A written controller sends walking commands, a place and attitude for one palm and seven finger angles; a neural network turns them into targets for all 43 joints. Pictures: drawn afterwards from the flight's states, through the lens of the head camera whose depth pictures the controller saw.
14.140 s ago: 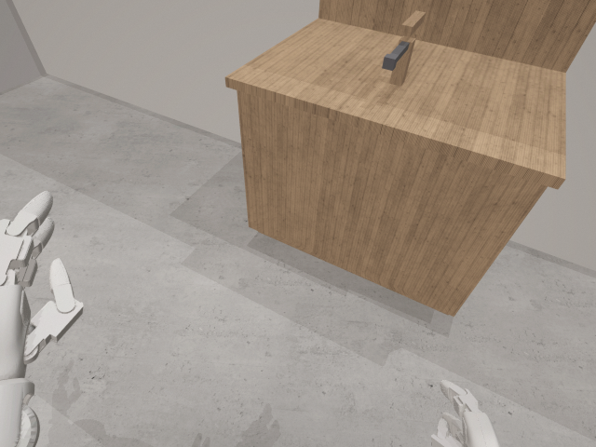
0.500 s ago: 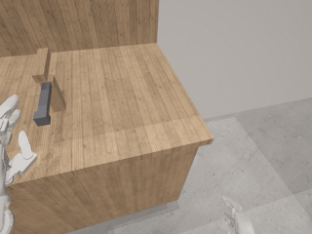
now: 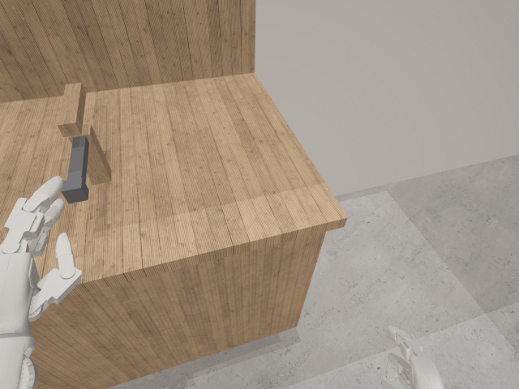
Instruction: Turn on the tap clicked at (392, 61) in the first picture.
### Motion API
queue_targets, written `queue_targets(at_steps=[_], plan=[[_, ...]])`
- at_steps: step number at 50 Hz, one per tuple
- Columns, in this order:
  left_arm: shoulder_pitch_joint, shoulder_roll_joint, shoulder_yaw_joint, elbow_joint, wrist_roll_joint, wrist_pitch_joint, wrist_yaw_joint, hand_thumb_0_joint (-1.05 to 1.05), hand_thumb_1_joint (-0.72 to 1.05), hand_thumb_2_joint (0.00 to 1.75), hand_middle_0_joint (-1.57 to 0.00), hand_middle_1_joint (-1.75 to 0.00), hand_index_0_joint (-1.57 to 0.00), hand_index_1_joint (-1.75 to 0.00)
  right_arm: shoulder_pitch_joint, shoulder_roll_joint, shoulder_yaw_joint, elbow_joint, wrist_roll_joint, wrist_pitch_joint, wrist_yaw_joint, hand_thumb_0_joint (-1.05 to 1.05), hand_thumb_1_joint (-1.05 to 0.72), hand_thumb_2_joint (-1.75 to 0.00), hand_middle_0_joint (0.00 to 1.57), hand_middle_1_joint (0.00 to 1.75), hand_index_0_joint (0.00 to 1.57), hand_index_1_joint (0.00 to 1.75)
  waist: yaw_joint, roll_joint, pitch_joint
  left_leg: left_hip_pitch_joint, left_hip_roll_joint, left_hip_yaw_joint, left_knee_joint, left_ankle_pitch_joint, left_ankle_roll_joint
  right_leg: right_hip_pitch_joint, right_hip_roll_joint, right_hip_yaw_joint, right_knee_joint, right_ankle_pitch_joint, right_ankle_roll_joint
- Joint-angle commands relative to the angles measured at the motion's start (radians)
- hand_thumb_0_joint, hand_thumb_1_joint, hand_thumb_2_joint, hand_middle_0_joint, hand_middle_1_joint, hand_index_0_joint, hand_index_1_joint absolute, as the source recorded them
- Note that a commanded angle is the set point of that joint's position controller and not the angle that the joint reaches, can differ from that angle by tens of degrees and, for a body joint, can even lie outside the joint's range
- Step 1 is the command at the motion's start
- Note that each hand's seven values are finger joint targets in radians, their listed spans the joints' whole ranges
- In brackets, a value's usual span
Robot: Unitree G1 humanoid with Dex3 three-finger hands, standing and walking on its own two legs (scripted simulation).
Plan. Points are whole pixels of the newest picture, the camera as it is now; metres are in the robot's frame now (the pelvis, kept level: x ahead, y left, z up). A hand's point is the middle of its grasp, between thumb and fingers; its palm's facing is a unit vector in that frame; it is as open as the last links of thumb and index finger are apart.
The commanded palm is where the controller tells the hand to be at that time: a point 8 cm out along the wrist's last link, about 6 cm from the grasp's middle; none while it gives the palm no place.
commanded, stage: come to a stop and stand still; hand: left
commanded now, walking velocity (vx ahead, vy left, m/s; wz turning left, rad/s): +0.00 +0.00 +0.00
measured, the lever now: (75, 190) +0.36 +0.32 +0.11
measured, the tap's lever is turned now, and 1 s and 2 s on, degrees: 0 0 0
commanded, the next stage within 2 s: look again from close up in 0.10 s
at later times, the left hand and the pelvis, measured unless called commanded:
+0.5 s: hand (54, 241) +0.24 +0.27 +0.16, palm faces +0.40 -0.84 -0.36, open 7.4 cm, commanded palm +0.18 +0.30 +0.18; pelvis +0.02 +0.02 +0.00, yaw +1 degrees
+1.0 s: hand (54, 233) +0.24 +0.27 +0.17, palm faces +0.40 -0.83 -0.38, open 7.4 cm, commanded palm +0.17 +0.30 +0.18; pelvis +0.01 +0.02 +0.00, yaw +0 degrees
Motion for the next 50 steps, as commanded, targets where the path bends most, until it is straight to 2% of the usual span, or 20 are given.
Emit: queue_targets(at_steps=[1,9,12,14,18,25,29,33,34,38,39,40,41,42,43,44,45,47,48,50], plan=[[-0.247,0.24,0.195,-0.218,-0.007,-0.091,0.049,0.0,0.9,0.9,-0.2,-0.3,-0.2,-0.3,-0.131,-0.095,-0.027,-0.17,-0.009,-0.069,-0.032,0.0,-0.9,-0.9,0.2,0.3,0.2,0.3,0.005,0.037,-0.038,0.024,0.048,-0.11,-0.117,-0.232,-0.009,-0.089,-0.087,0.142,-0.183,-0.282,-0.023],[-0.194,0.15,0.109,-0.185,0.017,-0.093,0.041,0.0,0.9,0.9,-0.2,-0.3,-0.2,-0.3,-0.112,-0.103,-0.025,-0.146,-0.011,-0.095,-0.012,0.0,-0.9,-0.9,0.2,0.3,0.2,0.3,0.007,0.078,-0.044,-0.033,0.081,-0.155,-0.228,-0.32,-0.01,0.018,-0.035,0.061,-0.11,-0.16,-0.006],[-0.171,0.16,0.122,-0.177,0.019,-0.088,0.042,0.0,0.9,0.9,-0.2,-0.3,-0.2,-0.3,-0.105,-0.104,-0.028,-0.15,-0.009,-0.088,-0.007,0.0,-0.9,-0.9,0.2,0.3,0.2,0.3,0.009,0.029,-0.037,-0.051,0.081,-0.157,-0.221,-0.278,-0.011,0.041,-0.035,0.061,-0.112,-0.106,-0.005],[-0.17,0.166,0.133,-0.186,0.017,-0.087,0.041,0.0,0.9,0.9,-0.2,-0.3,-0.2,-0.3,-0.11,-0.1,-0.025,-0.151,-0.011,-0.083,-0.006,0.0,-0.9,-0.9,0.2,0.3,0.2,0.3,0.006,0.036,-0.048,-0.033,0.08,-0.153,-0.217,-0.234,-0.015,0.046,-0.035,0.05,-0.111,-0.075,-0.004],[-0.178,0.209,0.173,-0.257,0.012,-0.089,0.041,0.0,0.9,0.9,-0.2,-0.3,-0.2,-0.3,-0.123,-0.094,-0.025,-0.152,-0.01,-0.081,-0.005,0.0,-0.9,-0.9,0.2,0.3,0.2,0.3,0.008,0.043,-0.111,0.048,0.067,-0.129,-0.162,-0.015,-0.025,0.076,-0.042,0.035,-0.088,0.073,-0.006],[-0.139,0.182,0.148,-0.303,-0.002,-0.075,0.038,0.0,0.9,0.9,-0.2,-0.3,-0.2,-0.3,-0.109,-0.097,-0.032,-0.153,-0.009,-0.064,0.0,0.0,-0.9,-0.9,0.2,0.3,0.2,0.3,0.006,0.072,-0.174,0.161,0.083,-0.127,-0.094,0.363,-0.051,0.08,-0.043,0.005,-0.027,0.206,-0.003],[-0.107,0.167,0.142,-0.271,-0.005,-0.06,0.04,0.0,0.9,0.9,-0.2,-0.3,-0.2,-0.3,-0.109,-0.095,-0.032,-0.15,-0.006,-0.044,0.0,0.0,-0.9,-0.9,0.2,0.3,0.2,0.3,0.002,0.056,-0.164,0.161,0.088,-0.124,-0.091,0.384,-0.058,0.073,-0.042,-0.003,-0.031,0.198,-0.002],[-0.123,0.197,0.166,-0.288,-0.007,-0.048,0.048,0.0,0.9,0.9,-0.2,-0.3,-0.2,-0.3,-0.128,-0.093,-0.031,-0.161,-0.001,-0.032,-0.008,0.0,-0.9,-0.9,0.2,0.3,0.2,0.3,0.006,0.064,-0.14,0.138,0.091,-0.125,-0.107,0.352,-0.065,0.079,-0.041,0.0,-0.047,0.187,0.0],[-0.116,0.166,0.14,-0.259,-0.013,-0.045,0.045,0.0,0.9,0.9,-0.2,-0.3,-0.2,-0.3,-0.124,-0.093,-0.027,-0.16,-0.004,-0.026,-0.008,0.0,-0.9,-0.9,0.2,0.3,0.2,0.3,0.004,0.059,-0.131,0.117,0.09,-0.126,-0.116,0.315,-0.059,0.085,-0.044,0.002,-0.055,0.174,0.001],[-0.126,0.2,0.168,-0.286,-0.011,-0.043,0.055,0.0,0.9,0.9,-0.2,-0.3,-0.2,-0.3,-0.14,-0.093,-0.029,-0.166,-0.002,-0.024,-0.016,0.0,-0.9,-0.9,0.2,0.3,0.2,0.3,0.007,0.043,-0.134,0.091,0.076,-0.122,-0.13,0.152,-0.044,0.106,-0.055,0.021,-0.088,0.162,-0.003],[-0.129,0.165,0.134,-0.269,-0.013,-0.044,0.051,0.0,0.9,0.9,-0.2,-0.3,-0.2,-0.3,-0.135,-0.096,-0.027,-0.163,-0.005,-0.021,-0.015,0.0,-0.9,-0.9,0.2,0.3,0.2,0.3,0.003,0.04,-0.124,0.074,0.068,-0.124,-0.14,0.107,-0.04,0.106,-0.056,0.021,-0.095,0.142,-0.004],[-1.176,0.994,0.719,-0.533,0.164,-0.16,0.05,0.0,0.9,0.9,-0.2,-0.3,-0.2,-0.3,-0.025,-0.145,-0.031,-0.153,-0.069,-0.067,-0.002,0.0,-0.9,-0.9,0.2,0.3,0.2,0.3,0.011,-0.048,0.057,-0.082,0.109,-0.131,-0.005,0.194,-0.002,-0.095,-0.107,0.076,-0.127,0.165,0.007],[-0.574,0.332,0.298,0.087,0.051,-0.117,0.003,0.0,0.9,0.9,-0.2,-0.3,-0.2,-0.3,-0.122,-0.009,0.012,-0.083,-0.024,-0.066,-0.004,0.0,-0.9,-0.9,0.2,0.3,0.2,0.3,0.008,-0.021,-0.151,0.117,0.051,-0.153,-0.073,0.283,-0.006,-0.074,-0.122,0.081,-0.058,0.147,-0.059],[-0.293,0.215,0.204,0.088,0.017,-0.102,-0.01,0.0,0.9,0.9,-0.2,-0.3,-0.2,-0.3,-0.06,-0.099,-0.054,-0.139,-0.012,-0.086,-0.003,0.0,-0.9,-0.9,0.2,0.3,0.2,0.3,0.041,0.086,-0.186,0.195,0.073,-0.11,-0.045,0.312,-0.026,-0.013,-0.097,0.156,-0.069,0.225,-0.045],[-0.188,0.054,0.065,-0.007,-0.021,-0.096,-0.016,0.0,0.9,0.9,-0.2,-0.3,-0.2,-0.3,-0.077,-0.086,-0.058,-0.147,0.012,-0.088,0.023,0.0,-0.9,-0.9,0.2,0.3,0.2,0.3,0.021,0.225,-0.244,0.237,0.082,-0.091,-0.047,0.395,-0.031,0.037,-0.088,0.08,0.008,0.233,-0.04],[-0.204,0.119,0.086,-0.17,-0.013,-0.103,-0.008,0.0,0.9,0.9,-0.2,-0.3,-0.2,-0.3,-0.064,-0.115,-0.067,-0.162,0.003,-0.085,0.038,0.0,-0.9,-0.9,0.2,0.3,0.2,0.3,0.018,0.225,-0.257,0.216,0.107,-0.119,-0.062,0.44,-0.028,0.06,-0.082,0.063,0.033,0.174,-0.031],[-0.171,0.137,0.087,-0.234,-0.013,-0.105,0.0,0.0,0.9,0.9,-0.2,-0.3,-0.2,-0.3,-0.088,-0.11,-0.062,-0.17,0.002,-0.083,0.048,0.0,-0.9,-0.9,0.2,0.3,0.2,0.3,0.025,0.183,-0.244,0.179,0.121,-0.13,-0.066,0.416,-0.02,0.067,-0.078,0.049,0.037,0.137,-0.023],[-0.082,0.172,0.12,-0.252,-0.015,-0.094,0.016,0.0,0.9,0.9,-0.2,-0.3,-0.2,-0.3,-0.11,-0.106,-0.05,-0.182,0.003,-0.078,0.048,0.0,-0.9,-0.9,0.2,0.3,0.2,0.3,0.03,0.028,-0.198,0.07,0.116,-0.138,-0.089,0.235,-0.016,0.102,-0.077,0.048,0.009,0.114,-0.01],[-0.029,0.196,0.16,-0.231,-0.019,-0.086,0.029,0.0,0.9,0.9,-0.2,-0.3,-0.2,-0.3,-0.124,-0.103,-0.043,-0.178,0.01,-0.073,0.043,0.0,-0.9,-0.9,0.2,0.3,0.2,0.3,0.03,-0.016,-0.187,0.06,0.104,-0.126,-0.095,0.158,-0.018,0.099,-0.075,0.041,-0.007,0.104,-0.008],[-0.073,0.223,0.198,-0.228,-0.025,-0.091,0.036,0.0,0.9,0.9,-0.2,-0.3,-0.2,-0.3,-0.125,-0.105,-0.041,-0.182,0.005,-0.067,0.021,0.0,-0.9,-0.9,0.2,0.3,0.2,0.3,0.017,-0.091,-0.128,0.012,0.079,-0.134,-0.112,-0.001,-0.024,0.063,-0.082,0.057,-0.055,0.03,-0.01]])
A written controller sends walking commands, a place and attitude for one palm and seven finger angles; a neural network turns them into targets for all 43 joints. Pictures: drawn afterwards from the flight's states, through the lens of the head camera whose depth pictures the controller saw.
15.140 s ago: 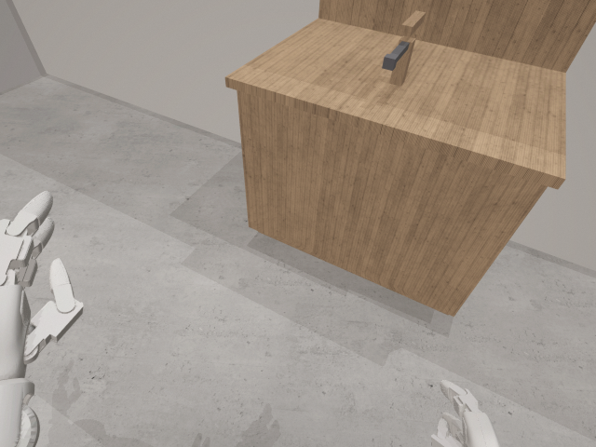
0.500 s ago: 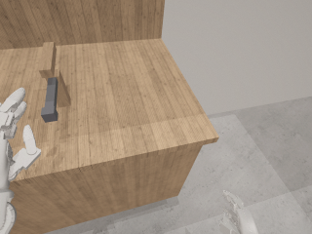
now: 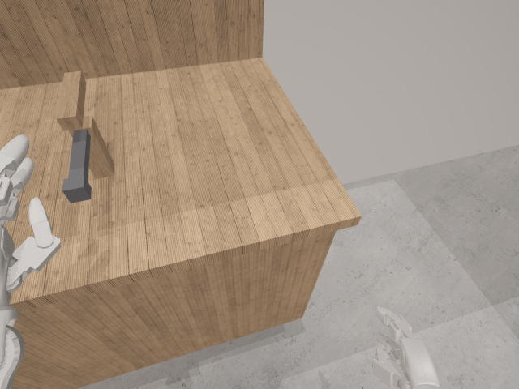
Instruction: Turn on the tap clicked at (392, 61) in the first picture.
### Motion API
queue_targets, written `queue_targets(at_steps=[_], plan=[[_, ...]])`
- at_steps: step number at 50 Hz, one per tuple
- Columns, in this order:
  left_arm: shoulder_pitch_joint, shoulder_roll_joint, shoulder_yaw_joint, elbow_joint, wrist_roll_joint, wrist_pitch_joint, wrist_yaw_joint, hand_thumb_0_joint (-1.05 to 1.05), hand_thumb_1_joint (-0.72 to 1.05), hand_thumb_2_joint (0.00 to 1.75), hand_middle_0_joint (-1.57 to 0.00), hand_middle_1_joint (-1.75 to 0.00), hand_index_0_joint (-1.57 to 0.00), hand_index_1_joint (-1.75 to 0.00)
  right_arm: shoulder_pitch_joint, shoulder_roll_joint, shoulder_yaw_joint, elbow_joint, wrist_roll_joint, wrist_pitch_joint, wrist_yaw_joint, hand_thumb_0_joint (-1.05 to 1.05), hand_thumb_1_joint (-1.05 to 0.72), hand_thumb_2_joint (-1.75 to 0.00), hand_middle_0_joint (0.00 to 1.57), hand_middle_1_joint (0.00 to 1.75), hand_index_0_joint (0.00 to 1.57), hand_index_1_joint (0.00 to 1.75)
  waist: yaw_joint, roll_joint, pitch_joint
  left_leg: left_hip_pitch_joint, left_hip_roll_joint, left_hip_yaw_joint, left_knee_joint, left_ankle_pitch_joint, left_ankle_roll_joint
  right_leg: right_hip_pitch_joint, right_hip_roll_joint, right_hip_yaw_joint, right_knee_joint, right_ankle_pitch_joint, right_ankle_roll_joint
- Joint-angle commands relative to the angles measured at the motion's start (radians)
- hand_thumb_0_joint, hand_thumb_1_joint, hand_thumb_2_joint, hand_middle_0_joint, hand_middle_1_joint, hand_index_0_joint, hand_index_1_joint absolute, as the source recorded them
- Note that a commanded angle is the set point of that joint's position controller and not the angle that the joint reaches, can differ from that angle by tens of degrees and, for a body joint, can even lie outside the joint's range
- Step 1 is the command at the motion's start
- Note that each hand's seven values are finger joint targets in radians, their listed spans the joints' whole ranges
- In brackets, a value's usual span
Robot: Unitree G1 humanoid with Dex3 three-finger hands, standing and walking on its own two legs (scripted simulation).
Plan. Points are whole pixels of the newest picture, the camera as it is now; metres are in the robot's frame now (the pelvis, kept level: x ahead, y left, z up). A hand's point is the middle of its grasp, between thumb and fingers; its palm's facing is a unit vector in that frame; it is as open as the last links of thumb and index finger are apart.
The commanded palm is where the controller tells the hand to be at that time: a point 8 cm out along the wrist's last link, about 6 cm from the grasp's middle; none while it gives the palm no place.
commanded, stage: come to a stop and stand still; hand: left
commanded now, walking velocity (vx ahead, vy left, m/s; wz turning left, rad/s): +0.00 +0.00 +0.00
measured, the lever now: (77, 189) +0.35 +0.31 +0.11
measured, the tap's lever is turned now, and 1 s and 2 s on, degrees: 0 0 0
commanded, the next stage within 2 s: look again from close up in 0.80 s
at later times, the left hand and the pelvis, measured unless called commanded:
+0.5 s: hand (65, 246) +0.23 +0.25 +0.16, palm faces +0.38 -0.85 -0.35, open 7.4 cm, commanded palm +0.17 +0.28 +0.18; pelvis +0.01 +0.00 +0.00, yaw +1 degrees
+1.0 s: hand (51, 245) +0.23 +0.26 +0.16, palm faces +0.41 -0.84 -0.36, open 7.4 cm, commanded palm +0.17 +0.29 +0.18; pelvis +0.02 +0.01 +0.00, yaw +1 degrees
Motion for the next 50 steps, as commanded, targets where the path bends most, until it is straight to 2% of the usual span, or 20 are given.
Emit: queue_targets(at_steps=[1,2,3,6,9,14,16,18,20,23,24,25,33,35,38,39,46,48,49,50], plan=[[0.03,0.215,0.141,-0.195,-0.018,-0.068,0.022,0.0,0.9,0.9,-0.2,-0.3,-0.2,-0.3,-0.082,-0.116,-0.044,-0.162,0.001,-0.045,-0.043,0.0,-0.9,-0.9,0.2,0.3,0.2,0.3,0.011,-0.086,-0.142,0.006,0.102,-0.136,-0.114,-0.048,-0.046,0.038,-0.06,0.064,-0.096,0.007,-0.034],[-0.002,0.216,0.143,-0.194,-0.02,-0.073,0.022,0.0,0.9,0.9,-0.2,-0.3,-0.2,-0.3,-0.085,-0.114,-0.042,-0.162,0.0,-0.044,-0.053,0.0,-0.9,-0.9,0.2,0.3,0.2,0.3,0.006,-0.067,-0.11,0.004,0.096,-0.143,-0.122,-0.097,-0.044,0.002,-0.062,0.079,-0.119,-0.045,-0.038],[-0.057,0.258,0.173,-0.228,-0.015,-0.078,0.027,0.0,0.9,0.9,-0.2,-0.3,-0.2,-0.3,-0.096,-0.119,-0.04,-0.157,-0.001,-0.039,-0.062,0.0,-0.9,-0.9,0.2,0.3,0.2,0.3,0.002,-0.009,-0.093,0.005,0.099,-0.146,-0.134,-0.129,-0.042,-0.017,-0.06,0.078,-0.121,-0.08,-0.04],[-0.105,0.205,0.118,-0.189,-0.004,-0.089,0.023,0.0,0.9,0.9,-0.2,-0.3,-0.2,-0.3,-0.082,-0.112,-0.035,-0.147,-0.003,-0.051,-0.071,0.0,-0.9,-0.9,0.2,0.3,0.2,0.3,0.003,0.058,-0.084,-0.016,0.104,-0.153,-0.167,-0.235,-0.028,-0.005,-0.048,0.076,-0.126,-0.133,-0.039],[-0.133,0.168,0.071,-0.21,0.009,-0.094,0.022,0.0,0.9,0.9,-0.2,-0.3,-0.2,-0.3,-0.078,-0.119,-0.035,-0.134,-0.006,-0.07,-0.068,0.0,-0.9,-0.9,0.2,0.3,0.2,0.3,0.001,0.054,-0.105,0.001,0.105,-0.158,-0.179,-0.245,-0.028,0.021,-0.037,0.06,-0.123,-0.109,-0.036],[-0.075,0.125,0.029,-0.18,0.02,-0.076,0.027,0.0,0.9,0.9,-0.2,-0.3,-0.2,-0.3,-0.072,-0.117,-0.035,-0.118,-0.01,-0.075,-0.059,0.0,-0.9,-0.9,0.2,0.3,0.2,0.3,0.003,0.038,-0.101,0.016,0.095,-0.137,-0.165,-0.154,-0.037,0.032,-0.032,0.055,-0.14,-0.033,-0.033],[-0.067,0.135,0.04,-0.18,0.019,-0.071,0.028,0.0,0.9,0.9,-0.2,-0.3,-0.2,-0.3,-0.071,-0.119,-0.038,-0.119,-0.011,-0.069,-0.057,0.0,-0.9,-0.9,0.2,0.3,0.2,0.3,0.003,0.017,-0.099,0.02,0.086,-0.129,-0.148,-0.099,-0.042,0.035,-0.035,0.061,-0.148,-0.002,-0.035],[-0.051,0.175,0.083,-0.193,0.018,-0.068,0.03,0.0,0.9,0.9,-0.2,-0.3,-0.2,-0.3,-0.082,-0.114,-0.037,-0.117,-0.01,-0.063,-0.057,0.0,-0.9,-0.9,0.2,0.3,0.2,0.3,0.006,0.031,-0.119,0.047,0.085,-0.119,-0.139,-0.038,-0.047,0.043,-0.034,0.05,-0.142,0.051,-0.034],[-0.049,0.154,0.069,-0.213,0.01,-0.067,0.027,0.0,0.9,0.9,-0.2,-0.3,-0.2,-0.3,-0.078,-0.112,-0.037,-0.126,-0.011,-0.054,-0.058,0.0,-0.9,-0.9,0.2,0.3,0.2,0.3,0.003,0.043,-0.137,0.053,0.084,-0.124,-0.134,0.03,-0.049,0.072,-0.033,0.044,-0.12,0.109,-0.036],[-0.02,0.193,0.111,-0.244,0.004,-0.063,0.027,0.0,0.9,0.9,-0.2,-0.3,-0.2,-0.3,-0.089,-0.107,-0.034,-0.132,-0.008,-0.047,-0.058,0.0,-0.9,-0.9,0.2,0.3,0.2,0.3,0.008,0.046,-0.175,0.095,0.087,-0.113,-0.109,0.153,-0.049,0.091,-0.035,0.028,-0.102,0.201,-0.031],[-0.015,0.159,0.082,-0.243,-0.001,-0.06,0.022,0.0,0.9,0.9,-0.2,-0.3,-0.2,-0.3,-0.08,-0.11,-0.034,-0.133,-0.011,-0.043,-0.058,0.0,-0.9,-0.9,0.2,0.3,0.2,0.3,0.003,0.035,-0.177,0.097,0.088,-0.115,-0.107,0.188,-0.05,0.098,-0.034,0.022,-0.094,0.217,-0.03],[-0.022,0.162,0.08,-0.268,-0.002,-0.06,0.022,0.0,0.9,0.9,-0.2,-0.3,-0.2,-0.3,-0.079,-0.111,-0.036,-0.137,-0.008,-0.043,-0.058,0.0,-0.9,-0.9,0.2,0.3,0.2,0.3,0.003,0.063,-0.185,0.112,0.091,-0.118,-0.106,0.231,-0.054,0.099,-0.031,0.021,-0.08,0.231,-0.03],[-0.014,0.172,0.085,-0.283,0.001,-0.036,0.027,0.0,0.9,0.9,-0.2,-0.3,-0.2,-0.3,-0.083,-0.112,-0.038,-0.137,-0.004,-0.023,-0.059,0.0,-0.9,-0.9,0.2,0.3,0.2,0.3,0.003,0.074,-0.199,0.158,0.112,-0.116,-0.094,0.332,-0.07,0.087,-0.025,0.0,-0.061,0.242,-0.025],[-0.016,0.147,0.058,-0.268,-0.002,-0.031,0.025,0.0,0.9,0.9,-0.2,-0.3,-0.2,-0.3,-0.075,-0.112,-0.041,-0.141,-0.004,-0.016,-0.058,0.0,-0.9,-0.9,0.2,0.3,0.2,0.3,0.0,0.063,-0.187,0.139,0.115,-0.122,-0.104,0.306,-0.07,0.095,-0.028,0.0,-0.064,0.22,-0.024],[-0.014,0.175,0.087,-0.273,0.001,-0.027,0.032,0.0,0.9,0.9,-0.2,-0.3,-0.2,-0.3,-0.085,-0.113,-0.038,-0.14,-0.003,-0.009,-0.062,0.0,-0.9,-0.9,0.2,0.3,0.2,0.3,0.003,0.065,-0.18,0.122,0.111,-0.124,-0.113,0.254,-0.071,0.102,-0.028,0.001,-0.076,0.211,-0.025],[-0.011,0.14,0.054,-0.254,-0.002,-0.026,0.027,0.0,0.9,0.9,-0.2,-0.3,-0.2,-0.3,-0.079,-0.114,-0.037,-0.139,-0.006,-0.005,-0.061,0.0,-0.9,-0.9,0.2,0.3,0.2,0.3,-0.001,0.051,-0.169,0.109,0.108,-0.127,-0.122,0.231,-0.069,0.101,-0.026,-0.004,-0.078,0.197,-0.025],[-0.022,0.151,0.06,-0.258,-0.001,-0.028,0.032,0.0,0.9,0.9,-0.2,-0.3,-0.2,-0.3,-0.083,-0.116,-0.038,-0.141,-0.006,-0.003,-0.064,0.0,-0.9,-0.9,0.2,0.3,0.2,0.3,-0.001,0.059,-0.146,0.06,0.102,-0.139,-0.154,0.083,-0.06,0.121,-0.033,0.009,-0.1,0.157,-0.028],[-0.009,0.179,0.089,-0.258,0.001,-0.028,0.038,0.0,0.9,0.9,-0.2,-0.3,-0.2,-0.3,-0.096,-0.11,-0.037,-0.141,-0.002,-0.006,-0.067,0.0,-0.9,-0.9,0.2,0.3,0.2,0.3,0.003,0.052,-0.151,0.069,0.101,-0.136,-0.152,0.07,-0.059,0.118,-0.036,0.01,-0.108,0.157,-0.027],[-0.003,0.145,0.059,-0.24,-0.003,-0.028,0.034,0.0,0.9,0.9,-0.2,-0.3,-0.2,-0.3,-0.087,-0.112,-0.035,-0.138,-0.007,-0.002,-0.067,0.0,-0.9,-0.9,0.2,0.3,0.2,0.3,-0.001,0.038,-0.143,0.06,0.098,-0.135,-0.153,0.065,-0.055,0.118,-0.036,0.008,-0.113,0.155,-0.027],[-0.013,0.152,0.062,-0.251,-0.003,-0.028,0.035,0.0,0.9,0.9,-0.2,-0.3,-0.2,-0.3,-0.086,-0.112,-0.04,-0.142,-0.003,-0.005,-0.066,0.0,-0.9,-0.9,0.2,0.3,0.2,0.3,-0.001,0.039,-0.147,0.065,0.1,-0.138,-0.151,0.063,-0.056,0.119,-0.039,0.013,-0.111,0.155,-0.029]])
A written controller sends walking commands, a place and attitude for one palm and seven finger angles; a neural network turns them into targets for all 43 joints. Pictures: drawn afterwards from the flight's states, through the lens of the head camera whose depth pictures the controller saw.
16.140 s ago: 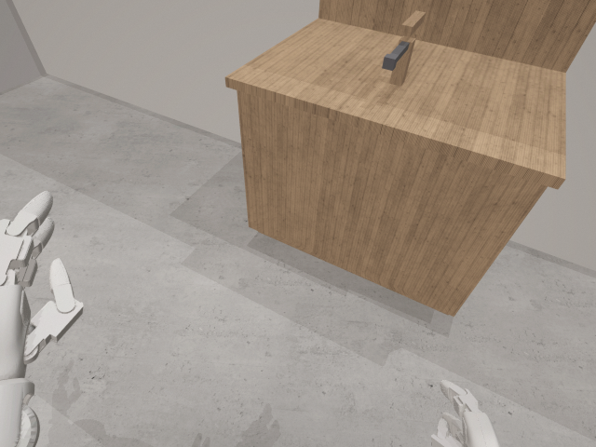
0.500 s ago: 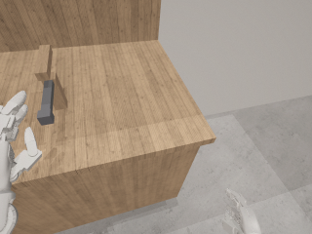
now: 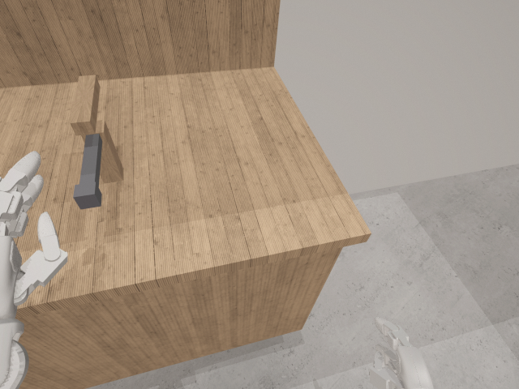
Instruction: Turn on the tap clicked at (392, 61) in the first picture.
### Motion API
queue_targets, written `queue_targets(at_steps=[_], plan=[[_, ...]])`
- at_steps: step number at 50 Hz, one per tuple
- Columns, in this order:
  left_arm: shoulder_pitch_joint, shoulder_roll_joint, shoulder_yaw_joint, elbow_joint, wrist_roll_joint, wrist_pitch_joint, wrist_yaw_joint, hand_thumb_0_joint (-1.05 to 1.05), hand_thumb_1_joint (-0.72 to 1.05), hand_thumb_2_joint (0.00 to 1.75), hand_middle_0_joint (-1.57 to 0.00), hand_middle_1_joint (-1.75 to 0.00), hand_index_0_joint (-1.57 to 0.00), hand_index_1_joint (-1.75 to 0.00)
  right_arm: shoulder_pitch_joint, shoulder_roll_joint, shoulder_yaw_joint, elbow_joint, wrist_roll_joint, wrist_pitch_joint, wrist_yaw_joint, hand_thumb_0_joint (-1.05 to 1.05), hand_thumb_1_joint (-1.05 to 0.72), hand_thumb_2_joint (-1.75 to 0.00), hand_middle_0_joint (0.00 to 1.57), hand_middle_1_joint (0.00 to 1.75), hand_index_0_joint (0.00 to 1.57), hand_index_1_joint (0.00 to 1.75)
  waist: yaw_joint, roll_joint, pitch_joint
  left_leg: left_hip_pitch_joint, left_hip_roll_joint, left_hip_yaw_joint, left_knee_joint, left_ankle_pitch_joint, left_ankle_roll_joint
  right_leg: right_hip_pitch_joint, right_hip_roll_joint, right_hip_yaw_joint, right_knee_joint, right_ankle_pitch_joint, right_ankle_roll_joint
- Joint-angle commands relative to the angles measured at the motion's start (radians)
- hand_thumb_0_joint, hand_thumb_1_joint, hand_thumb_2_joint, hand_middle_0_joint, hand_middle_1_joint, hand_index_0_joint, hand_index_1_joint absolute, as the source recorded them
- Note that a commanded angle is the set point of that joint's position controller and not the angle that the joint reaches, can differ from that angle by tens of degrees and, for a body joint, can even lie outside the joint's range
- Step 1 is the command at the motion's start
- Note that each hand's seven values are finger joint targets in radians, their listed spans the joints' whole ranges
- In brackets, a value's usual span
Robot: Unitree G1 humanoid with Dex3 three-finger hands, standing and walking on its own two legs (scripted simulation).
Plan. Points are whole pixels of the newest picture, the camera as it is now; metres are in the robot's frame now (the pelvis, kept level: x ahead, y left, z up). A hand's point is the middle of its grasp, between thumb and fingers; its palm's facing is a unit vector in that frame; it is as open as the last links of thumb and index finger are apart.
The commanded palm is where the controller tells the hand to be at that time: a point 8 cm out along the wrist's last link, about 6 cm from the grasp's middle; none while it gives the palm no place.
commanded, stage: look again from close up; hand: left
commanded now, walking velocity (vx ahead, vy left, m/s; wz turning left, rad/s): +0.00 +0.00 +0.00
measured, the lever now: (88, 195) +0.34 +0.29 +0.11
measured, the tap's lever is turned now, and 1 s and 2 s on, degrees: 0 0 0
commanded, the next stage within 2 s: turn the palm inward beside the body in 0.16 s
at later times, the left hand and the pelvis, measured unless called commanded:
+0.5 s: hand (74, 257) +0.22 +0.24 +0.15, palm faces +0.34 -0.86 -0.38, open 7.4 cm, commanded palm +0.15 +0.28 +0.17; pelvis -0.01 -0.01 -0.01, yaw +1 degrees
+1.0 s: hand (102, 275) +0.20 +0.20 +0.16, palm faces +0.46 -0.83 -0.32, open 7.4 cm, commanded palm +0.14 +0.24 +0.17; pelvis +0.00 -0.08 -0.02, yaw +3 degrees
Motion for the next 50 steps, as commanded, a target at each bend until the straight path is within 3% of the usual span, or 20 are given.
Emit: queue_targets(at_steps=[1,12,13,14,15,16,17,18,22,23,25,28,30,32,36,40,43,44,47,50], plan=[[-0.084,0.157,0.093,-0.208,-0.009,-0.071,0.016,0.0,0.9,0.9,-0.2,-0.3,-0.2,-0.3,-0.087,-0.135,-0.058,-0.161,-0.001,-0.055,-0.014,0.0,-0.9,-0.9,0.2,0.3,0.2,0.3,-0.009,0.074,-0.126,0.016,0.109,-0.115,-0.119,0.067,-0.063,0.039,-0.028,0.036,-0.027,0.14,-0.038],[-0.049,0.166,0.106,-0.208,-0.012,-0.067,0.02,0.0,0.9,0.9,-0.2,-0.3,-0.2,-0.3,-0.088,-0.132,-0.065,-0.16,0.003,-0.05,-0.017,0.0,-0.9,-0.9,0.2,0.3,0.2,0.3,-0.008,0.055,-0.142,0.035,0.111,-0.116,-0.093,0.135,-0.057,0.047,-0.04,0.039,-0.024,0.181,-0.039],[-0.972,0.958,0.307,-0.566,0.027,-0.223,0.034,0.0,0.9,0.9,-0.2,-0.3,-0.2,-0.3,0.068,-0.192,0.144,-0.293,0.067,-0.022,-0.092,0.0,-0.9,-0.9,0.2,0.3,0.2,0.3,-0.074,0.307,-0.047,-0.215,0.074,-0.156,-0.113,-0.086,-0.031,0.094,0.051,0.02,0.112,-0.066,0.031],[-0.591,0.405,0.286,0.081,0.099,-0.016,-0.015,0.0,0.9,0.9,-0.2,-0.3,-0.2,-0.3,-0.064,-0.141,-0.054,-0.099,-0.055,-0.044,-0.071,0.0,-0.9,-0.9,0.2,0.3,0.2,0.3,0.064,0.194,-0.228,0.107,0.074,-0.132,-0.06,0.247,-0.126,-0.029,0.05,-0.043,0.149,0.045,-0.076],[-0.432,0.24,0.078,0.12,-0.023,0.064,-0.04,0.0,0.9,0.9,-0.2,-0.3,-0.2,-0.3,-0.052,-0.163,-0.042,-0.134,-0.028,-0.052,-0.008,0.0,-0.9,-0.9,0.2,0.3,0.2,0.3,0.004,0.156,-0.212,0.176,0.073,-0.167,-0.045,0.492,-0.175,-0.138,0.065,-0.09,0.13,0.057,-0.075],[-0.406,0.21,0.146,0.049,-0.057,0.105,-0.079,0.0,0.9,0.9,-0.2,-0.3,-0.2,-0.3,-0.06,-0.218,-0.074,-0.1,-0.032,-0.058,0.003,0.0,-0.9,-0.9,0.2,0.3,0.2,0.3,0.033,0.104,-0.323,0.283,0.089,-0.146,-0.009,0.533,-0.165,-0.169,0.065,-0.062,0.136,0.093,-0.057],[-0.304,0.186,0.107,0.013,-0.106,0.154,-0.109,0.0,0.9,0.9,-0.2,-0.3,-0.2,-0.3,-0.094,-0.205,-0.07,-0.113,-0.017,-0.06,0.007,0.0,-0.9,-0.9,0.2,0.3,0.2,0.3,0.056,0.118,-0.342,0.296,0.074,-0.122,0.003,0.567,-0.146,-0.138,0.052,-0.064,0.129,0.109,-0.06],[-0.217,0.069,0.014,0.029,-0.127,0.21,-0.13,0.0,0.9,0.9,-0.2,-0.3,-0.2,-0.3,-0.151,-0.182,-0.044,-0.12,0.005,-0.057,0.023,0.0,-0.9,-0.9,0.2,0.3,0.2,0.3,0.054,0.14,-0.286,0.278,0.074,-0.112,-0.001,0.524,-0.149,-0.154,0.057,-0.069,0.135,0.085,-0.057],[-0.118,0.196,0.061,-0.159,-0.024,0.202,-0.111,0.0,0.9,0.9,-0.2,-0.3,-0.2,-0.3,-0.178,-0.193,-0.043,-0.146,-0.014,-0.03,0.047,0.0,-0.9,-0.9,0.2,0.3,0.2,0.3,0.042,0.048,-0.181,0.089,0.069,-0.112,0.006,0.276,-0.103,-0.166,0.049,-0.098,0.136,0.105,-0.058],[-0.108,0.251,0.128,-0.194,-0.022,0.175,-0.085,0.0,0.9,0.9,-0.2,-0.3,-0.2,-0.3,-0.194,-0.187,-0.039,-0.145,-0.01,-0.022,0.043,0.0,-0.9,-0.9,0.2,0.3,0.2,0.3,0.045,0.038,-0.185,0.069,0.066,-0.107,0.002,0.209,-0.101,-0.16,0.059,-0.096,0.143,0.082,-0.059],[-0.191,0.245,0.149,-0.229,-0.04,0.093,-0.042,0.0,0.9,0.9,-0.2,-0.3,-0.2,-0.3,-0.197,-0.164,-0.036,-0.145,-0.022,-0.028,0.026,0.0,-0.9,-0.9,0.2,0.3,0.2,0.3,0.028,0.036,-0.182,0.039,0.056,-0.107,0.021,0.086,-0.085,-0.197,0.06,-0.091,0.15,0.017,-0.053],[-0.312,0.322,0.225,-0.218,-0.05,0.01,0.031,0.0,0.9,0.9,-0.2,-0.3,-0.2,-0.3,-0.178,-0.156,-0.036,-0.102,-0.017,-0.042,0.0,0.0,-0.9,-0.9,0.2,0.3,0.2,0.3,0.025,0.116,-0.178,0.007,0.046,-0.116,0.027,-0.103,-0.075,-0.235,0.054,-0.067,0.153,-0.09,-0.047],[-0.318,0.231,0.143,-0.124,-0.039,0.013,0.054,0.0,0.9,0.9,-0.2,-0.3,-0.2,-0.3,-0.172,-0.14,-0.027,-0.094,-0.016,-0.057,-0.007,0.0,-0.9,-0.9,0.2,0.3,0.2,0.3,0.012,0.143,-0.145,-0.024,0.035,-0.113,0.041,-0.177,-0.069,-0.258,0.042,-0.06,0.151,-0.137,-0.048],[-0.358,0.22,0.1,-0.07,-0.04,0.045,0.038,0.0,0.9,0.9,-0.2,-0.3,-0.2,-0.3,-0.183,-0.155,-0.024,-0.079,-0.011,-0.059,-0.02,0.0,-0.9,-0.9,0.2,0.3,0.2,0.3,0.004,0.149,-0.12,-0.05,0.026,-0.11,0.051,-0.242,-0.059,-0.265,0.026,-0.045,0.135,-0.174,-0.046],[-0.386,0.218,0.023,-0.066,-0.051,0.135,-0.026,0.0,0.9,0.9,-0.2,-0.3,-0.2,-0.3,-0.204,-0.16,-0.013,-0.094,0.0,-0.074,-0.052,0.0,-0.9,-0.9,0.2,0.3,0.2,0.3,0.012,0.093,-0.139,-0.047,0.019,-0.092,0.081,-0.191,-0.043,-0.24,0.003,-0.006,0.089,-0.22,-0.042],[-0.352,0.247,0.067,-0.101,-0.082,0.157,-0.051,0.0,0.9,0.9,-0.2,-0.3,-0.2,-0.3,-0.199,-0.151,-0.015,-0.096,0.007,-0.089,-0.064,0.0,-0.9,-0.9,0.2,0.3,0.2,0.3,0.03,0.041,-0.156,-0.051,0.032,-0.09,0.125,-0.091,-0.045,-0.205,-0.023,0.048,0.051,-0.216,-0.037],[-0.25,0.308,0.188,-0.077,-0.113,0.146,-0.036,0.0,0.9,0.9,-0.2,-0.3,-0.2,-0.3,-0.184,-0.15,-0.023,-0.076,0.01,-0.094,-0.062,0.0,-0.9,-0.9,0.2,0.3,0.2,0.3,0.059,0.018,-0.17,-0.077,0.045,-0.091,0.159,-0.011,-0.056,-0.152,-0.048,0.087,0.055,-0.082,-0.02],[-0.241,0.256,0.162,-0.108,-0.132,0.135,-0.034,0.0,0.9,0.9,-0.2,-0.3,-0.2,-0.3,-0.175,-0.145,-0.024,-0.089,0.008,-0.098,-0.058,0.0,-0.9,-0.9,0.2,0.3,0.2,0.3,0.047,0.007,-0.192,-0.089,0.045,-0.093,0.171,0.019,-0.058,-0.131,-0.064,0.096,0.078,0.017,-0.011],[-0.141,0.253,0.201,-0.108,-0.164,0.136,-0.042,0.0,0.9,0.9,-0.2,-0.3,-0.2,-0.3,-0.136,-0.155,-0.034,-0.087,0.012,-0.102,-0.054,0.0,-0.9,-0.9,0.2,0.3,0.2,0.3,0.055,-0.018,-0.237,-0.086,0.046,-0.076,0.185,0.111,-0.055,-0.086,-0.067,0.076,0.133,0.279,0.011],[-0.117,0.222,0.178,-0.119,-0.174,0.148,-0.055,0.0,0.9,0.9,-0.2,-0.3,-0.2,-0.3,-0.116,-0.158,-0.037,-0.093,0.021,-0.112,-0.056,0.0,-0.9,-0.9,0.2,0.3,0.2,0.3,0.049,0.004,-0.208,-0.073,0.042,-0.065,0.182,0.147,-0.049,-0.106,-0.055,0.046,0.148,0.349,0.01]])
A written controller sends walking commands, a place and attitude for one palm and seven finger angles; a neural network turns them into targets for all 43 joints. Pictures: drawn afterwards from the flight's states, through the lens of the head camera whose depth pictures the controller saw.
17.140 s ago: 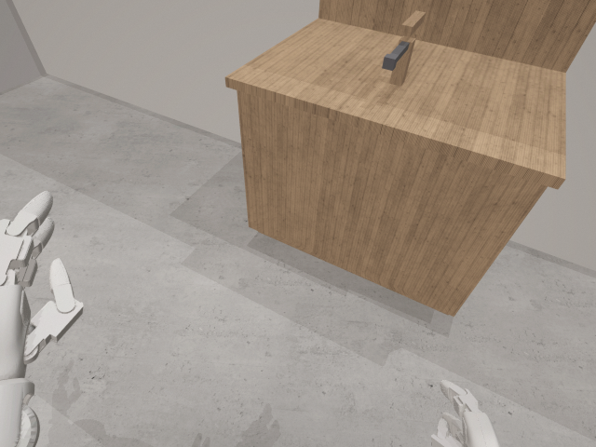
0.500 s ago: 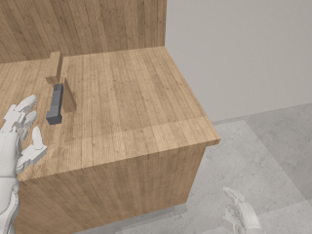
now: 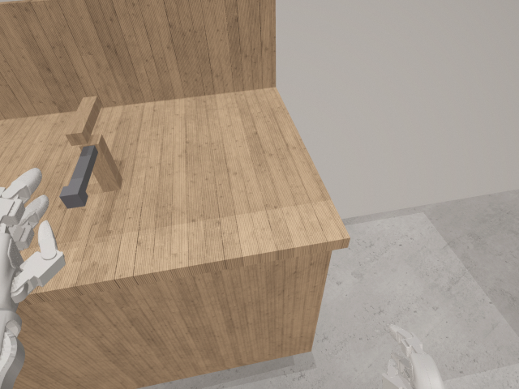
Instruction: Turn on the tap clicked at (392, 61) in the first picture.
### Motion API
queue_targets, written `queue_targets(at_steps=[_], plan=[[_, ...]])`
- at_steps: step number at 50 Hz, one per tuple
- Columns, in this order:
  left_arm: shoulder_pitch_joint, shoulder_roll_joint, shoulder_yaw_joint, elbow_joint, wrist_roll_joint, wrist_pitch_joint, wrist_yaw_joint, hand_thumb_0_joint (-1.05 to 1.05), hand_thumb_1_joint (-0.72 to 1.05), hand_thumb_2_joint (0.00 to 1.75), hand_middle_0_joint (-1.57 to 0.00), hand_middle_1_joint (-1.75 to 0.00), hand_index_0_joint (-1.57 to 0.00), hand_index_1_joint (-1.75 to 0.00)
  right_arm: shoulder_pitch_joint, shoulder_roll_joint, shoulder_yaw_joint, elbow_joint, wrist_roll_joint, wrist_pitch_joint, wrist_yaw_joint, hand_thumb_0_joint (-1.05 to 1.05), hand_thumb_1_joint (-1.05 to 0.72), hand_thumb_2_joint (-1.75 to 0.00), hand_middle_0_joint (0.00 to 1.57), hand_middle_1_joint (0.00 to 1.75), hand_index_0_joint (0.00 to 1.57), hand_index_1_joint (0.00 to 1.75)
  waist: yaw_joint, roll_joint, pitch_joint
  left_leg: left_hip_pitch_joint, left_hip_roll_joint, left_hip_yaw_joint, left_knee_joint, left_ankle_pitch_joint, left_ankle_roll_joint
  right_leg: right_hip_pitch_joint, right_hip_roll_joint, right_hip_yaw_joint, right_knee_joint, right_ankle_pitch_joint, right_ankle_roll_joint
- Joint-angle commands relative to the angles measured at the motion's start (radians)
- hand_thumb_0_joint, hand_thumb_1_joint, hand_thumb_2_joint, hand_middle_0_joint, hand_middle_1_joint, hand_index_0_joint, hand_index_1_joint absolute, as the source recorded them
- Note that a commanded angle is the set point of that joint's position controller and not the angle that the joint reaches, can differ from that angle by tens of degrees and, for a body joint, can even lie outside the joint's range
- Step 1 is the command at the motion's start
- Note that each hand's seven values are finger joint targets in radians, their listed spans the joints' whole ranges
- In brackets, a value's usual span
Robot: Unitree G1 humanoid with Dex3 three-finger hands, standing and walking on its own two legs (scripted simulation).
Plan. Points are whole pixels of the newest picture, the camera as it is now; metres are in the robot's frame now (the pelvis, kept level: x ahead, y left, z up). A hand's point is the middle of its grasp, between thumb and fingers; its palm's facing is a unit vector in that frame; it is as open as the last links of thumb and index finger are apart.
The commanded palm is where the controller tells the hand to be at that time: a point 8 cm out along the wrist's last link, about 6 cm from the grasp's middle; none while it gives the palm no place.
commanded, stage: turn the palm inward beside the body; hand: left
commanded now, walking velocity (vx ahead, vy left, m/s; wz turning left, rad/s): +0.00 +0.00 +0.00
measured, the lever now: (74, 196) +0.36 +0.35 +0.13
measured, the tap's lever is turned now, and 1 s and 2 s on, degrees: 0 0 0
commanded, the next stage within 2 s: reach beside the lever's end, fingers flat in 1.46 s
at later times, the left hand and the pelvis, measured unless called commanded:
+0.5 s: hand (61, 279) +0.19 +0.25 +0.17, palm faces +0.44 -0.87 -0.22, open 7.4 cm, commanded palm +0.14 +0.29 +0.18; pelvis +0.00 +0.00 +0.00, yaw +1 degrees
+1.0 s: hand (55, 294) +0.17 +0.25 +0.16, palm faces +0.46 -0.88 -0.15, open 7.4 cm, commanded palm +0.12 +0.29 +0.18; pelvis +0.00 +0.02 +0.00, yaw +2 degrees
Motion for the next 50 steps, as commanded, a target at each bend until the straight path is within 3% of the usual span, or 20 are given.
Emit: queue_targets(at_steps=[1,3,6,11,13,14,18,19,23,24,27,28,29,31,33,36,38,39,48,50], plan=[[-0.068,0.183,0.13,-0.209,-0.028,-0.052,0.002,0.0,0.9,0.9,-0.2,-0.3,-0.2,-0.3,-0.107,-0.111,-0.047,-0.174,0.005,-0.073,-0.016,0.0,-0.9,-0.9,0.2,0.3,0.2,0.3,0.011,-0.052,-0.112,0.057,-0.012,0.018,-0.021,0.24,0.052,0.024,-0.113,0.112,-0.118,0.498,0.115],[-0.086,0.18,0.118,-0.228,-0.016,-0.053,0.006,0.0,0.9,0.9,-0.2,-0.3,-0.2,-0.3,-0.112,-0.107,-0.044,-0.171,0.012,-0.087,-0.021,0.0,-0.9,-0.9,0.2,0.3,0.2,0.3,0.01,-0.027,-0.083,0.068,-0.017,0.02,-0.021,0.232,0.055,-0.002,-0.107,0.109,-0.125,0.457,0.111],[-0.076,0.166,0.098,-0.26,-0.02,-0.068,0.008,0.0,0.9,0.9,-0.2,-0.3,-0.2,-0.3,-0.089,-0.114,-0.052,-0.175,0.006,-0.109,-0.026,0.0,-0.9,-0.9,0.2,0.3,0.2,0.3,0.008,-0.063,-0.12,0.072,-0.017,0.011,-0.021,0.238,0.059,0.008,-0.106,0.102,-0.116,0.461,0.11],[-0.039,0.152,0.094,-0.28,-0.024,-0.077,0.031,0.0,0.9,0.9,-0.2,-0.3,-0.2,-0.3,-0.089,-0.111,-0.051,-0.171,0.009,-0.131,-0.026,0.0,-0.9,-0.9,0.2,0.3,0.2,0.3,0.016,-0.059,-0.121,0.065,-0.022,0.011,-0.023,0.229,0.058,0.009,-0.105,0.1,-0.116,0.439,0.109],[-0.036,0.153,0.098,-0.271,-0.017,-0.065,0.044,0.0,0.9,0.9,-0.2,-0.3,-0.2,-0.3,-0.105,-0.106,-0.047,-0.162,0.016,-0.134,-0.028,0.0,-0.9,-0.9,0.2,0.3,0.2,0.3,0.02,-0.042,-0.079,0.067,-0.022,0.015,-0.029,0.218,0.058,-0.009,-0.098,0.093,-0.128,0.392,0.101],[-0.035,0.117,0.065,-0.286,-0.02,-0.059,0.046,0.0,0.9,0.9,-0.2,-0.3,-0.2,-0.3,-0.101,-0.104,-0.048,-0.17,0.015,-0.136,-0.028,0.0,-0.9,-0.9,0.2,0.3,0.2,0.3,0.017,-0.024,-0.088,0.076,-0.023,0.018,-0.036,0.215,0.059,-0.017,-0.092,0.081,-0.128,0.365,0.095],[-0.02,0.126,0.071,-0.287,-0.022,-0.023,0.061,0.0,0.9,0.9,-0.2,-0.3,-0.2,-0.3,-0.127,-0.102,-0.038,-0.168,0.018,-0.144,-0.032,0.0,-0.9,-0.9,0.2,0.3,0.2,0.3,0.029,-0.038,-0.057,0.072,-0.02,0.01,-0.053,0.19,0.06,-0.026,-0.083,0.076,-0.145,0.284,0.086],[-0.024,0.092,0.036,-0.304,-0.025,-0.016,0.06,0.0,0.9,0.9,-0.2,-0.3,-0.2,-0.3,-0.122,-0.1,-0.038,-0.177,0.017,-0.143,-0.032,0.0,-0.9,-0.9,0.2,0.3,0.2,0.3,0.022,-0.023,-0.066,0.08,-0.021,0.014,-0.055,0.188,0.06,-0.03,-0.082,0.073,-0.146,0.276,0.085],[-0.041,0.105,0.035,-0.317,-0.024,0.013,0.07,0.0,0.9,0.9,-0.2,-0.3,-0.2,-0.3,-0.151,-0.098,-0.028,-0.173,0.019,-0.153,-0.039,0.0,-0.9,-0.9,0.2,0.3,0.2,0.3,0.026,-0.03,-0.021,0.081,-0.019,0.004,-0.072,0.133,0.062,-0.058,-0.074,0.073,-0.176,0.16,0.08],[-0.045,0.074,0.005,-0.331,-0.027,0.015,0.071,0.0,0.9,0.9,-0.2,-0.3,-0.2,-0.3,-0.147,-0.096,-0.027,-0.178,0.018,-0.154,-0.039,0.0,-0.9,-0.9,0.2,0.3,0.2,0.3,0.019,-0.03,-0.026,0.083,-0.019,0.002,-0.074,0.124,0.061,-0.06,-0.075,0.069,-0.176,0.144,0.079],[-0.033,0.079,0.001,-0.348,-0.028,0.029,0.081,0.0,0.9,0.9,-0.2,-0.3,-0.2,-0.3,-0.155,-0.098,-0.023,-0.181,0.015,-0.158,-0.039,0.0,-0.9,-0.9,0.2,0.3,0.2,0.3,0.025,-0.039,-0.033,0.08,-0.021,-0.005,-0.083,0.105,0.061,-0.058,-0.072,0.064,-0.177,0.108,0.078],[-0.041,0.086,0.008,-0.356,-0.018,0.031,0.089,0.0,0.9,0.9,-0.2,-0.3,-0.2,-0.3,-0.163,-0.092,-0.02,-0.174,0.021,-0.158,-0.039,0.0,-0.9,-0.9,0.2,0.3,0.2,0.3,0.029,-0.004,-0.018,0.089,-0.021,-0.005,-0.088,0.097,0.059,-0.065,-0.069,0.059,-0.182,0.09,0.073],[-0.04,0.058,-0.015,-0.364,-0.021,0.034,0.09,0.0,0.9,0.9,-0.2,-0.3,-0.2,-0.3,-0.159,-0.091,-0.017,-0.18,0.017,-0.158,-0.038,0.0,-0.9,-0.9,0.2,0.3,0.2,0.3,0.023,-0.009,-0.024,0.093,-0.021,-0.011,-0.093,0.09,0.058,-0.068,-0.068,0.051,-0.175,0.084,0.072],[-0.027,0.058,-0.017,-0.367,-0.028,0.044,0.092,0.0,0.9,0.9,-0.2,-0.3,-0.2,-0.3,-0.164,-0.094,-0.017,-0.181,0.015,-0.158,-0.04,0.0,-0.9,-0.9,0.2,0.3,0.2,0.3,0.025,-0.035,-0.027,0.087,-0.021,-0.013,-0.092,0.086,0.06,-0.061,-0.067,0.052,-0.179,0.082,0.073],[-0.016,0.073,-0.005,-0.385,-0.022,0.052,0.099,0.0,0.9,0.9,-0.2,-0.3,-0.2,-0.3,-0.171,-0.093,-0.015,-0.175,0.016,-0.159,-0.038,0.0,-0.9,-0.9,0.2,0.3,0.2,0.3,0.031,0.008,-0.036,0.101,-0.023,-0.013,-0.094,0.094,0.058,-0.057,-0.066,0.049,-0.179,0.089,0.069],[0.004,0.036,-0.037,-0.395,-0.031,0.059,0.095,0.0,0.9,0.9,-0.2,-0.3,-0.2,-0.3,-0.168,-0.095,-0.014,-0.183,0.013,-0.159,-0.038,0.0,-0.9,-0.9,0.2,0.3,0.2,0.3,0.025,-0.029,-0.038,0.103,-0.019,-0.018,-0.095,0.115,0.059,-0.052,-0.063,0.037,-0.168,0.12,0.068],[0.02,0.052,-0.014,-0.401,-0.033,0.067,0.099,0.0,0.9,0.9,-0.2,-0.3,-0.2,-0.3,-0.169,-0.094,-0.013,-0.178,0.014,-0.16,-0.038,0.0,-0.9,-0.9,0.2,0.3,0.2,0.3,0.033,-0.014,-0.041,0.111,-0.019,-0.021,-0.096,0.135,0.057,-0.043,-0.061,0.034,-0.166,0.143,0.066],[0.015,0.017,-0.047,-0.421,-0.036,0.065,0.096,0.0,0.9,0.9,-0.2,-0.3,-0.2,-0.3,-0.167,-0.091,-0.013,-0.182,0.015,-0.16,-0.036,0.0,-0.9,-0.9,0.2,0.3,0.2,0.3,0.024,-0.009,-0.045,0.117,-0.02,-0.02,-0.095,0.144,0.055,-0.044,-0.063,0.031,-0.159,0.157,0.065],[0.035,0.037,-0.014,-0.428,-0.05,0.093,0.107,0.0,0.9,0.9,-0.2,-0.3,-0.2,-0.3,-0.168,-0.095,-0.014,-0.175,0.016,-0.16,-0.036,0.0,-0.9,-0.9,0.2,0.3,0.2,0.3,0.035,-0.012,-0.043,0.12,-0.021,-0.027,-0.097,0.173,0.052,-0.031,-0.059,0.025,-0.158,0.189,0.061],[0.026,0.011,-0.033,-0.422,-0.061,0.101,0.103,0.0,0.9,0.9,-0.2,-0.3,-0.2,-0.3,-0.164,-0.093,-0.013,-0.177,0.017,-0.159,-0.036,0.0,-0.9,-0.9,0.2,0.3,0.2,0.3,0.03,-0.01,-0.041,0.119,-0.02,-0.028,-0.099,0.172,0.05,-0.03,-0.06,0.023,-0.155,0.193,0.061]])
